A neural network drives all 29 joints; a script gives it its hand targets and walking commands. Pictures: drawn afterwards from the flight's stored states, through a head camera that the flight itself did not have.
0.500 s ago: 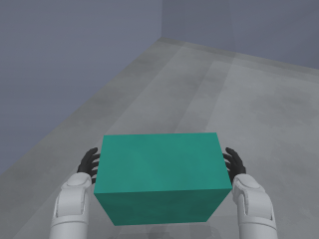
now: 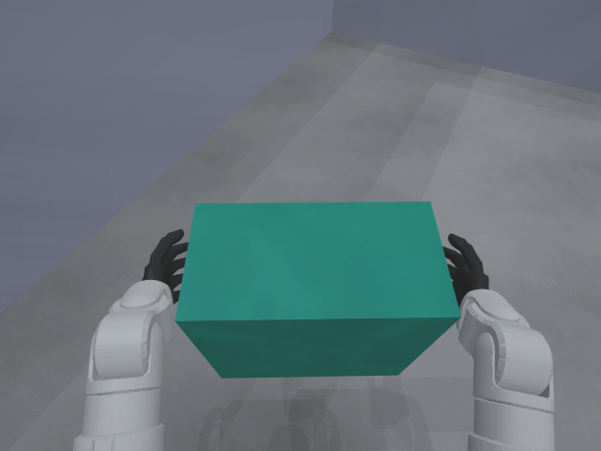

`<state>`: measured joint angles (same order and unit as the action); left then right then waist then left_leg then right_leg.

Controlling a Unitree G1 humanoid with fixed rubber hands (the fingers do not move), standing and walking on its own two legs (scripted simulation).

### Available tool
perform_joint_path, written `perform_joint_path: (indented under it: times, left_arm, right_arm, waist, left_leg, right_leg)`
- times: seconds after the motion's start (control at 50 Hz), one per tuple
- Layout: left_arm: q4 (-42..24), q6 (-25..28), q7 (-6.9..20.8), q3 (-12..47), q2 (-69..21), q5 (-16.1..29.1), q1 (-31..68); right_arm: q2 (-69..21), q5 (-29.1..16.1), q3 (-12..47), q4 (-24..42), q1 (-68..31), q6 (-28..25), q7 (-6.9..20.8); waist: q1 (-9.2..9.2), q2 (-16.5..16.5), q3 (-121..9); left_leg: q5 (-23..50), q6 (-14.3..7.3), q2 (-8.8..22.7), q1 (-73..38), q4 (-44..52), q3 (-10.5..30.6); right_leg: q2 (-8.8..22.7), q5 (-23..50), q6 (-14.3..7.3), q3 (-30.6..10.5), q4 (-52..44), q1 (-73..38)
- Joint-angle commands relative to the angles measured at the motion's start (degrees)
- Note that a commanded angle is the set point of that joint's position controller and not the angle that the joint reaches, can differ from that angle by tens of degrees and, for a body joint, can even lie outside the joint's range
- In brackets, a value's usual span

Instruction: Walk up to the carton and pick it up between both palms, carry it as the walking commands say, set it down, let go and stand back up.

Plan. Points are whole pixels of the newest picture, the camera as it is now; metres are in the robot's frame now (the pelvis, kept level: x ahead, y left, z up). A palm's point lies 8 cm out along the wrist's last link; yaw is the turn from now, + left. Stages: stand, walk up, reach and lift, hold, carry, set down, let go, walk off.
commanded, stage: carry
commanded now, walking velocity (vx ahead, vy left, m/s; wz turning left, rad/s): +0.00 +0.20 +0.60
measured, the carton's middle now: (311, 302) +0.33 -0.02 +0.00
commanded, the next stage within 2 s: none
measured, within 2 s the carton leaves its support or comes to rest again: neither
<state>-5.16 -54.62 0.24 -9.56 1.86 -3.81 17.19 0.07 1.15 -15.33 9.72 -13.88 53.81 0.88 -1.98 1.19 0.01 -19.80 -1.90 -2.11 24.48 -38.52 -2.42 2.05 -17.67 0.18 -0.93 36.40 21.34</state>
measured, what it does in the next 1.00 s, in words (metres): walks backwards, turning left: left foot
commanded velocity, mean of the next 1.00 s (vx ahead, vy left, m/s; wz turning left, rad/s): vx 0.00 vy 0.20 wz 0.60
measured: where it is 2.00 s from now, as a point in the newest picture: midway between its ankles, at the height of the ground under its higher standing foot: outside the picture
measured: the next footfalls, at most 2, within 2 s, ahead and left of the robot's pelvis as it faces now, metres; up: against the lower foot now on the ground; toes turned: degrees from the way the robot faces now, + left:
left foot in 0.62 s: -0.10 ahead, +0.27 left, +0.00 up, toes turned +23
right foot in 1.04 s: -0.15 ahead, +0.10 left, +0.00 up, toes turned +23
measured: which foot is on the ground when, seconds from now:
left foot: down 0.00-0.26, up 0.28-0.60, down 0.62-1.00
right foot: down 0.00-0.62, up 0.64-1.00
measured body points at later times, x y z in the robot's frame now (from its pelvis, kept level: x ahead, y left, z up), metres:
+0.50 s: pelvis -0.07 +0.07 +0.01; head -0.04 +0.05 +0.46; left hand +0.14 +0.31 +0.08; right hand +0.24 -0.05 +0.07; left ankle -0.10 +0.24 -0.66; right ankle -0.01 -0.07 -0.73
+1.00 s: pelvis -0.19 +0.17 +0.00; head -0.17 +0.15 +0.44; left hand -0.05 +0.47 +0.07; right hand +0.12 +0.12 +0.05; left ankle -0.13 +0.25 -0.73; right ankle -0.17 +0.08 -0.71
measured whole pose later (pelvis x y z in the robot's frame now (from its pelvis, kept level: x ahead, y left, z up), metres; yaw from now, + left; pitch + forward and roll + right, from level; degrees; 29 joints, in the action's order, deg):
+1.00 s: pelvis -0.19 +0.17 +0.00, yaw +28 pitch +4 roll +0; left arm -20.4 -65.2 1.0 -12.0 -1.8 -1.2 4.6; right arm -7.0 3.6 -14.5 28.1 -0.6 65.4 0.7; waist 1.4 -4.4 -3.8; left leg -5.8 -6.4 -7.6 27.7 -29.2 0.1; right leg 0.5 -27.9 2.6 4.7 47.9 25.3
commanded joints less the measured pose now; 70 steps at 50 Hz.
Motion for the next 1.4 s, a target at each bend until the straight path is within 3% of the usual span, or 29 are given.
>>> perform_joint_path:
  times: [0.0, 0.02, 0.04, 0.18, 0.2, 0.24, 0.3, 0.38, 0.52, 0.56, 0.58, 0.6, 0.62, 0.66, 0.74, 0.86, 0.96, 0.98, 1.0, 1.02, 1.04, 1.06, 1.08, 1.1, 1.24, 1.32, 1.34, 1.36, 1.38]
  left_arm:
    - [-18.34, -6.83, 10.41, 40.11, -47.21, 17.37, 15.71]
    - [-18.86, -7.95, 10.54, 39.25, -48.04, 16.72, 13.24]
    - [-19.47, -8.94, 10.74, 39.91, -47.91, 17.68, 15.24]
    - [-29.00, -11.04, 12.27, 42.96, -52.48, 24.32, 25.40]
    - [-25.71, -11.39, 12.35, 41.75, -51.96, 23.20, 20.13]
    - [-21.97, -11.66, 12.70, 39.59, -49.65, 22.12, 14.64]
    - [-24.93, -10.73, 12.47, 41.79, -50.30, 22.20, 16.59]
    - [-29.55, -10.34, 12.07, 42.33, -49.16, 22.00, 18.84]
    - [-24.62, -12.31, 11.89, 39.69, -45.75, 18.30, 7.75]
    - [-21.65, -12.81, 12.09, 40.32, -45.00, 17.99, 5.94]
    - [-22.27, -12.29, 12.29, 41.46, -45.31, 18.11, 8.08]
    - [-20.75, -12.33, 12.76, 41.32, -45.76, 18.21, 11.40]
    - [-22.35, -11.97, 12.47, 43.47, -48.28, 19.75, 13.49]
    - [-22.90, -11.25, 13.72, 44.64, -50.93, 22.49, 18.65]
    - [-29.30, -9.93, 12.47, 47.27, -52.11, 24.32, 21.59]
    - [-28.40, -10.34, 11.58, 44.79, -50.45, 23.99, 15.82]
    - [-23.65, -10.29, 12.56, 40.61, -48.24, 21.43, 9.31]
    - [-21.43, -10.70, 12.67, 40.82, -49.15, 21.25, 10.39]
    - [-21.90, -10.41, 12.38, 39.38, -46.74, 20.13, 12.07]
    - [-18.79, -10.28, 12.44, 38.28, -46.95, 19.42, 8.99]
    - [-22.00, -9.72, 12.50, 40.05, -48.08, 19.58, 9.35]
    - [-22.46, -9.14, 12.30, 40.42, -48.69, 20.01, 11.24]
    - [-22.58, -9.75, 11.90, 41.33, -49.52, 19.55, 11.71]
    - [-25.87, -9.78, 11.66, 41.54, -48.50, 19.84, 16.40]
    - [-26.22, -11.71, 11.10, 37.91, -43.89, 18.38, 11.65]
    - [-23.85, -12.48, 11.62, 37.51, -44.55, 17.91, 9.00]
    - [-22.41, -12.55, 11.89, 38.38, -45.93, 17.89, 7.19]
    - [-22.11, -12.63, 11.95, 38.72, -45.76, 18.34, 8.03]
    - [-23.67, -12.16, 12.28, 41.28, -45.78, 18.85, 10.87]
  right_arm:
    - [-46.80, -21.12, 48.48, 12.98, -20.89, 8.12, 12.23]
    - [-46.76, -21.43, 49.31, 14.73, -21.78, 9.53, 12.64]
    - [-47.41, -21.99, 49.73, 14.86, -22.70, 10.51, 12.62]
    - [-48.59, -22.29, 51.45, 27.92, -28.25, 12.32, 10.79]
    - [-46.57, -21.79, 51.91, 28.65, -27.07, 12.73, 10.32]
    - [-45.21, -20.53, 51.09, 27.91, -24.80, 12.94, 9.71]
    - [-46.67, -21.53, 50.68, 25.19, -24.85, 13.12, 10.35]
    - [-49.31, -21.41, 50.15, 20.82, -19.49, 12.26, 10.85]
    - [-47.85, -20.40, 50.43, 19.17, -15.68, 13.52, 10.04]
    - [-45.34, -19.10, 49.33, 16.54, -12.58, 13.89, 10.28]
    - [-45.77, -19.92, 49.92, 18.48, -16.15, 13.06, 10.75]
    - [-46.39, -19.81, 50.42, 17.77, -17.81, 13.18, 11.08]
    - [-45.95, -19.17, 49.12, 18.32, -17.22, 13.08, 11.32]
    - [-47.35, -18.76, 50.05, 20.82, -20.98, 12.86, 11.39]
    - [-47.73, -19.85, 49.32, 23.14, -17.25, 11.64, 11.55]
    - [-45.53, -19.26, 49.14, 27.97, -14.29, 11.59, 10.39]
    - [-44.24, -18.34, 52.29, 26.28, -14.59, 12.45, 10.47]
    - [-43.26, -17.35, 51.12, 24.06, -14.84, 13.05, 10.50]
    - [-43.28, -18.80, 51.80, 23.55, -17.65, 12.92, 10.49]
    - [-42.36, -19.41, 52.50, 24.72, -19.59, 12.73, 10.41]
    - [-43.50, -20.15, 53.17, 26.38, -20.50, 12.57, 11.05]
    - [-43.99, -22.25, 54.14, 28.73, -26.35, 11.95, 11.59]
    - [-44.38, -22.14, 52.50, 25.31, -25.24, 12.07, 12.05]
    - [-45.60, -22.03, 52.14, 21.67, -23.14, 12.31, 12.36]
    - [-47.12, -21.29, 51.54, 19.25, -19.44, 13.24, 11.22]
    - [-47.46, -19.79, 49.27, 16.67, -15.98, 13.82, 10.51]
    - [-47.42, -20.01, 49.45, 17.66, -17.17, 13.55, 10.45]
    - [-46.96, -19.65, 48.81, 16.75, -16.84, 13.61, 10.61]
    - [-47.59, -19.43, 49.29, 17.18, -17.62, 12.78, 10.68]
  waist:
    - [1.43, -7.53, -31.83]
    - [1.85, -14.02, -30.39]
    - [1.66, -15.15, -26.76]
    - [2.24, -8.05, -27.89]
    - [3.48, -4.23, -28.43]
    - [2.81, 22.24, -27.88]
    - [2.67, 8.42, -24.26]
    - [2.45, 9.07, -23.20]
    - [2.85, 15.53, -25.79]
    - [1.30, 0.64, -26.05]
    - [1.17, -13.11, -22.85]
    - [1.93, -19.58, -19.39]
    - [1.28, -12.89, -19.36]
    - [1.69, -9.19, -18.22]
    - [1.77, -15.51, -23.63]
    - [1.38, -10.72, -27.98]
    - [2.49, -4.97, -26.36]
    - [4.17, -5.07, -24.97]
    - [3.61, 12.85, -22.83]
    - [2.99, 23.96, -22.91]
    - [2.69, 16.33, -19.82]
    - [2.74, 12.75, -18.47]
    - [2.62, 3.12, -15.91]
    - [2.40, 2.10, -14.62]
    - [3.05, 16.61, -17.11]
    - [2.86, 16.91, -23.67]
    - [2.39, 11.27, -24.22]
    - [1.34, 1.06, -24.63]
    - [0.93, -13.72, -22.97]
  left_leg:
    - [40.77, -5.36, 8.80, -20.58, 6.40, 10.75]
    - [65.08, -7.86, 16.10, -25.61, 4.48, 17.79]
    - [69.66, -8.96, 16.34, -26.40, 4.25, 15.51]
    - [22.94, -6.72, 9.57, -4.81, 7.90, 14.25]
    - [14.70, -4.08, 6.34, 2.09, 2.88, 11.08]
    - [-12.54, 0.66, -0.21, 18.03, -25.60, 2.37]
    - [-6.51, 1.89, 4.94, 16.97, -33.51, 5.26]
    - [-2.96, 3.36, 3.34, 14.83, -20.01, -0.74]
    - [4.60, 3.09, -0.01, -0.60, 10.23, -7.06]
    - [17.99, -0.26, 7.94, -14.33, 17.62, 4.26]
    - [45.28, -5.65, 19.90, -21.68, 15.19, 21.67]
    - [59.92, -8.60, 23.65, -19.83, 12.09, 28.54]
    - [54.79, -10.37, 19.29, -17.03, 10.49, 18.64]
    - [43.60, -7.77, 13.93, -15.04, 10.39, 13.63]
    - [12.11, -6.98, 10.81, -14.43, 15.05, 13.25]
    - [18.58, -9.41, 12.21, -17.53, 16.37, 21.24]
    - [18.48, -2.42, 9.48, -6.92, 21.30, 23.29]
    - [17.48, 3.17, 4.07, 4.89, 17.52, 14.19]
    - [5.60, 2.94, -1.69, 11.38, 0.40, 6.94]
    - [-8.60, 3.71, -2.73, 16.63, -19.92, 4.04]
    - [-6.40, 2.99, 2.70, 20.70, -27.10, 5.86]
    - [-4.36, 3.36, 4.26, 17.21, -30.22, 5.80]
    - [-2.63, 3.38, 3.11, 15.17, -31.91, 4.67]
    - [-1.02, 3.54, 3.13, 15.82, -28.88, 4.33]
    - [-2.72, 5.21, 1.41, 7.18, -11.28, -6.69]
    - [5.26, 3.93, -1.17, -1.04, 8.52, -9.98]
    - [11.41, 3.35, -0.58, -6.37, 16.71, -6.51]
    - [24.53, 0.12, 5.81, -16.30, 16.13, 1.10]
    - [55.54, -5.18, 17.62, -26.55, 11.54, 15.51]
  right_leg:
    - [7.40, 24.41, 2.12, 1.00, 14.13, 0.23]
    - [3.45, -7.00, 3.76, 3.95, 17.03, 9.40]
    - [1.52, -14.93, 4.30, 7.21, 13.97, 12.10]
    - [0.44, -2.60, -0.72, 7.54, 2.60, -7.21]
    - [4.47, 1.88, -2.57, 2.54, -7.18, -16.62]
    - [32.18, 28.46, -12.02, -23.20, -15.24, -22.23]
    - [27.80, 28.94, -12.29, -12.79, -11.41, -17.49]
    - [21.86, 35.17, -5.06, 1.88, -9.18, -19.25]
    - [21.09, 29.71, -0.43, 9.75, -2.61, -17.94]
    - [15.66, 10.36, 4.23, 11.04, 9.38, -2.60]
    - [9.60, -18.50, 6.00, 11.52, 21.21, 16.20]
    - [5.20, -25.45, 6.93, 7.08, 32.47, 22.69]
    - [7.53, -22.87, 5.93, 5.63, 33.29, 20.22]
    - [5.51, -14.43, 5.12, 4.74, 33.68, 19.82]
    - [3.54, -6.20, 4.66, 5.49, 30.32, 15.93]
    - [0.29, -8.31, 2.93, 4.37, 16.82, 7.11]
    - [-1.49, -11.31, -0.03, 4.65, -5.15, -12.33]
    - [3.23, -5.54, -1.04, 4.33, -17.01, -26.48]
    - [16.87, -0.63, -4.05, -8.22, -20.75, -28.26]
    - [32.74, 21.95, -10.58, -19.72, -15.82, -26.45]
    - [34.61, 35.79, -12.46, -15.28, -13.47, -24.42]
    - [31.63, 32.56, -12.85, -9.67, -13.17, -18.37]
    - [27.52, 27.49, -10.10, -5.29, -13.62, -14.00]
    - [23.75, 28.80, -7.39, -1.57, -11.79, -14.09]
    - [18.93, 37.57, -2.30, 11.05, -7.12, -14.05]
    - [21.14, 35.78, 0.62, 12.15, 0.84, -18.92]
    - [17.80, 33.68, 3.13, 13.48, 7.83, -16.56]
    - [14.62, 13.70, 5.65, 13.05, 14.86, -2.97]
    - [9.63, -19.78, 7.29, 12.53, 24.62, 14.65]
